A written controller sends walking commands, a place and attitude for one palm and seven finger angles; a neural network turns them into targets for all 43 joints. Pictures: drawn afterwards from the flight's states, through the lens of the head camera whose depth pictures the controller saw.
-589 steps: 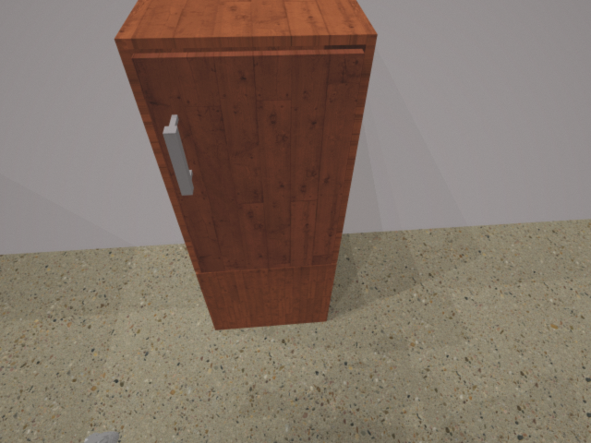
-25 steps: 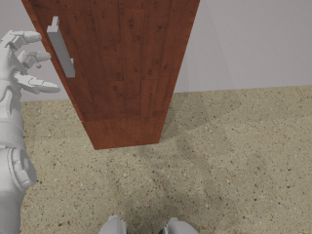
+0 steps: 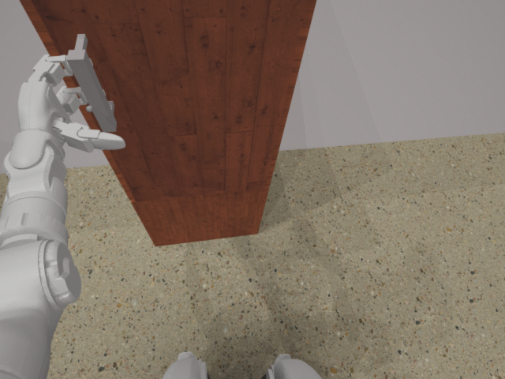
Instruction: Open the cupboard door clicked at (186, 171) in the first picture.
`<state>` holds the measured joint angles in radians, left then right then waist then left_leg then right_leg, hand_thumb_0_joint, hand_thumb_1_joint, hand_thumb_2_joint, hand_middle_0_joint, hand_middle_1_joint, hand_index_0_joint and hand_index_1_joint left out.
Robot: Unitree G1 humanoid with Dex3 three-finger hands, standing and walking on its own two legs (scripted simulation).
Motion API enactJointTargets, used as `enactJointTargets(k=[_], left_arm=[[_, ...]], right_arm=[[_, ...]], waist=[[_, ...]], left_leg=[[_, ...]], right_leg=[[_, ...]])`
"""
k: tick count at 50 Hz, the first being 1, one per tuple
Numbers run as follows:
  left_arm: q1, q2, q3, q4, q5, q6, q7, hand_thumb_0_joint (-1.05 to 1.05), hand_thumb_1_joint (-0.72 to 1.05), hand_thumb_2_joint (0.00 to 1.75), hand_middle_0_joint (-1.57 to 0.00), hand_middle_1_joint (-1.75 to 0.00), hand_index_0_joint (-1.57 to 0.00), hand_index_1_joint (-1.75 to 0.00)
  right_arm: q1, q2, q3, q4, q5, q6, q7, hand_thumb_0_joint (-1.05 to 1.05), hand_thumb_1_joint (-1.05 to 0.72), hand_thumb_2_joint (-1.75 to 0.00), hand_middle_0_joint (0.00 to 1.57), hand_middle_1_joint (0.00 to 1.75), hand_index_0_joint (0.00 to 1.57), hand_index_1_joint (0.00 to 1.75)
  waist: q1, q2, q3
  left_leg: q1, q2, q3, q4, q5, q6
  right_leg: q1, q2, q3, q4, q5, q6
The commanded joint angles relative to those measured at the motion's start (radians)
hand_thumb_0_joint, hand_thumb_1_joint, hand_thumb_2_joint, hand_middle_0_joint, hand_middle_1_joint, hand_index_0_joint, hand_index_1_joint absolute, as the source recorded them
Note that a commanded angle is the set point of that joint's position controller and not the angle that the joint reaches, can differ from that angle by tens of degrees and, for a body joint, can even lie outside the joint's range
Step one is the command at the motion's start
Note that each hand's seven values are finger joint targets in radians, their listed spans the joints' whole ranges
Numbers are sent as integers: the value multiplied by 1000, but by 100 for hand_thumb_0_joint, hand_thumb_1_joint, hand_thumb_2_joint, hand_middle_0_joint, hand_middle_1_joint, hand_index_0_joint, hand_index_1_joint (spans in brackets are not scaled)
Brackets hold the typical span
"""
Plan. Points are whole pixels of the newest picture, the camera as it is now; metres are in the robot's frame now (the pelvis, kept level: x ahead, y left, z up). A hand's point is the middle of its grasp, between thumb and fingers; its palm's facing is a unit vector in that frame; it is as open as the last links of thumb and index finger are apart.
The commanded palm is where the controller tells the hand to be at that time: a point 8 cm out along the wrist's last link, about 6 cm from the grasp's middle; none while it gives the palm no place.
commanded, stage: slide the fingers in behind the handle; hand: left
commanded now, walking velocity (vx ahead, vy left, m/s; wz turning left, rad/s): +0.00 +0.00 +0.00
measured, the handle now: (96, 86) +0.55 +0.21 +0.11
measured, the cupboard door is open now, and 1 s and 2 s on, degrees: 0 0 7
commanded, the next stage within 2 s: close the thumb around the handle in 0.76 s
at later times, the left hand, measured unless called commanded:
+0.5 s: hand (110, 109) +0.50 +0.18 +0.11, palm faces +0.10 -1.00 -0.01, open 14.0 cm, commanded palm +0.48 +0.23 +0.11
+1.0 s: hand (105, 110) +0.50 +0.19 +0.11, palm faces +0.10 -1.00 +0.00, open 13.5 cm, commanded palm +0.47 +0.23 +0.11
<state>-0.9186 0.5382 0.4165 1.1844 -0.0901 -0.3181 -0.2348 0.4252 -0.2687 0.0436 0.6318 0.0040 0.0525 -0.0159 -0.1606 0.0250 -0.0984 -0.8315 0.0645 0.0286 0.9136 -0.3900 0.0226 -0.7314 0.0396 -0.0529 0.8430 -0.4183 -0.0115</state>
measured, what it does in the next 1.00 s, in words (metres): stands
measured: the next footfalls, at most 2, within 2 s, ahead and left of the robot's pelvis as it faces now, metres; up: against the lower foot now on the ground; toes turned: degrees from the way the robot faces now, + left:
none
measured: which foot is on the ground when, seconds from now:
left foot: down 0.00-1.00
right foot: down 0.00-1.00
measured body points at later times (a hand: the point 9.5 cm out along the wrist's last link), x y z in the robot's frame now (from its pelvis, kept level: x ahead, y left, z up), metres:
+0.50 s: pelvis +0.00 -0.01 +0.00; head +0.09 +0.00 +0.44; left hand +0.49 +0.24 +0.11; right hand +0.02 -0.27 -0.11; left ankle +0.02 +0.10 -0.69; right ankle -0.01 -0.12 -0.69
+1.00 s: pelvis +0.00 -0.01 +0.00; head +0.09 +0.00 +0.44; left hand +0.48 +0.24 +0.12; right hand +0.01 -0.28 -0.11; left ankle +0.02 +0.10 -0.69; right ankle -0.01 -0.12 -0.69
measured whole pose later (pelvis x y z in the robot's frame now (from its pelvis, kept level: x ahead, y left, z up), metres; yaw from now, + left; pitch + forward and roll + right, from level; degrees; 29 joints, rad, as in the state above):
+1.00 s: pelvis +0.00 -0.01 +0.00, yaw +0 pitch +16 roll -2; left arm -0.90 0.48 0.39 1.18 -0.09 -0.35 -0.17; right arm 0.41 -0.27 0.03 0.64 0.01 0.04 -0.01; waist -0.15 0.03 -0.10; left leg -0.80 0.06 0.02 0.89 -0.38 0.01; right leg -0.71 0.04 -0.05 0.84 -0.42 -0.02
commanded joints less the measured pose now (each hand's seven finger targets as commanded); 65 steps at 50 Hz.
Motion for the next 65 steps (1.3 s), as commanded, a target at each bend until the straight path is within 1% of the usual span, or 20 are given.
enactJointTargets(k=[1, 7, 12, 13, 15, 21, 22, 26, 28, 32, 37, 41, 43, 47, 48, 55, 57, 61, 63, 65], left_arm=[[-463, 242, 14, -289, -10, -82, 27, 0, -50, 30, -30, -120, -30, -120], [-439, 173, -28, -266, -13, -73, 43, 0, -50, 30, -30, -120, -30, -120], [-439, 160, -22, -288, -18, -80, 66, 0, -50, 30, -30, -120, -30, -120], [-417, 181, -3, -282, -11, -83, 70, 0, -50, 30, -30, -120, -30, -120], [-442, 124, -52, -259, -9, -80, 74, 0, -50, 30, -30, -120, -30, -120], [-452, 190, -2, -231, 0, -90, 93, 0, -50, 30, -30, -120, -30, -120], [-464, 165, -29, -237, 2, -90, 91, 0, -50, 30, -30, -120, -30, -120], [-476, 168, -26, -240, 1, -99, 83, 0, -50, 30, -30, -120, -30, -120], [-442, 177, -10, -247, -10, -102, 75, 0, -50, 30, -30, -120, -30, -120], [-443, 172, -26, -219, -9, -85, 66, 0, -50, 30, -30, -120, -30, -120], [-443, 172, -22, -263, -20, -97, 58, 0, -50, 30, -30, -120, -30, -120], [-436, 151, -35, -218, -19, -92, 60, 0, -50, 30, -30, -120, -30, -120], [-448, 177, -22, -212, -17, -86, 64, 0, -50, 30, -30, -120, -30, -120], [-447, 204, -3, -246, -12, -98, 65, 0, -28, 40, -32, -122, -32, -122], [-438, 215, 6, -224, -9, -96, 65, 0, -22, 42, -32, -123, -32, -123], [-450, 178, -23, -213, -19, -93, 50, 0, 17, 59, -35, -127, -35, -127], [-470, 167, -34, -228, -19, -97, 49, 0, 28, 64, -36, -128, -36, -128], [-440, 180, -11, -207, -22, -92, 53, 0, 51, 73, -37, -131, -37, -131], [-453, 191, -11, -239, -17, -94, 54, 0, 62, 78, -38, -132, -38, -132], [-450, 158, -33, -238, -17, -93, 57, 0, 73, 83, -39, -133, -39, -133]], right_arm=[[143, -174, -78, -62, -8, -19, -2, 0, -90, -90, 20, 30, 20, 30], [131, -169, -81, -52, -4, -14, 3, 0, -90, -90, 20, 30, 20, 30], [123, -166, -83, -55, -5, -18, 6, 0, -90, -90, 20, 30, 20, 30], [124, -166, -83, -56, -6, -17, 5, 0, -90, -90, 20, 30, 20, 30], [118, -160, -80, -51, -4, -19, 7, 0, -90, -90, 20, 30, 20, 30], [122, -168, -77, -48, -8, -24, 2, 0, -90, -90, 20, 30, 20, 30], [111, -162, -75, -52, -5, -26, 3, 0, -90, -90, 20, 30, 20, 30], [118, -165, -77, -52, -7, -27, 0, 0, -90, -90, 20, 30, 20, 30], [116, -165, -79, -57, -5, -28, 1, 0, -90, -90, 20, 30, 20, 30], [114, -166, -75, -52, -1, -22, -1, 0, -90, -90, 20, 30, 20, 30], [115, -163, -80, -56, 0, -25, -4, 0, -90, -90, 20, 30, 20, 30], [121, -167, -79, -46, -1, -25, -3, 0, -90, -90, 20, 30, 20, 30], [116, -171, -78, -45, 0, -26, -5, 0, -90, -90, 20, 30, 20, 30], [120, -168, -77, -50, -3, -28, -5, 0, -90, -90, 20, 30, 20, 30], [118, -169, -76, -49, -2, -27, -6, 0, -90, -90, 20, 30, 20, 30], [119, -172, -78, -47, -1, -29, -6, 0, -90, -90, 20, 30, 20, 30], [119, -171, -77, -44, -3, -31, -6, 0, -90, -90, 20, 30, 20, 30], [128, -175, -78, -42, -6, -30, -6, 0, -90, -90, 20, 30, 20, 30], [120, -174, -78, -47, -5, -28, -5, 0, -90, -90, 20, 30, 20, 30], [118, -169, -79, -46, -5, -29, -2, 0, -90, -90, 20, 30, 20, 30]], waist=[[5, 147, -461], [-5, 119, -414], [1, 95, -430], [14, 95, -433], [-9, 74, -381], [2, 60, -404], [-4, 93, -408], [-10, 72, -421], [8, 71, -455], [-7, 62, -390], [2, 86, -439], [-12, 56, -382], [-6, 73, -380], [5, 83, -433], [5, 72, -408], [-8, 72, -397], [-12, 109, -414], [-6, 62, -408], [1, 108, -420], [-5, 104, -407]], left_leg=[[463, -31, -74, -73, 412, 12], [448, -32, -67, -82, 385, 13], [443, -39, -60, -82, 386, 16], [435, -39, -62, -81, 388, 14], [418, -40, -60, -86, 345, 16], [390, -45, -60, -84, 327, 19], [391, -47, -52, -84, 320, 18], [399, -46, -58, -81, 330, 20], [400, -49, -51, -80, 342, 19], [361, -48, -46, -87, 311, 23], [389, -51, -45, -85, 328, 22], [377, -48, -52, -90, 299, 24], [364, -48, -50, -95, 276, 22], [380, -50, -51, -89, 315, 22], [366, -48, -51, -89, 304, 21], [386, -44, -59, -91, 293, 18], [413, -43, -60, -87, 318, 17], [408, -41, -68, -85, 328, 19], [414, -41, -64, -86, 331, 15], [424, -38, -67, -89, 322, 13]], right_leg=[[68, 33, 17, -83, 370, -6], [62, 32, 16, -93, 368, -2], [95, 31, 22, -96, 391, 0], [102, 30, 21, -91, 391, -4], [78, 29, 21, -101, 361, 0], [107, 25, 32, -96, 359, -2], [103, 22, 36, -98, 362, 1], [110, 24, 35, -95, 371, -1], [139, 24, 37, -95, 393, 1], [125, 22, 40, -106, 382, 5], [146, 23, 46, -106, 397, 3], [108, 26, 39, -114, 355, 2], [111, 22, 42, -116, 337, 4], [137, 23, 43, -105, 372, 3], [130, 23, 41, -106, 360, 2], [93, 26, 32, -110, 327, 1], [79, 26, 31, -105, 339, -1], [80, 30, 24, -102, 339, -3], [76, 26, 26, -99, 339, -2], [63, 29, 21, -101, 324, -3]])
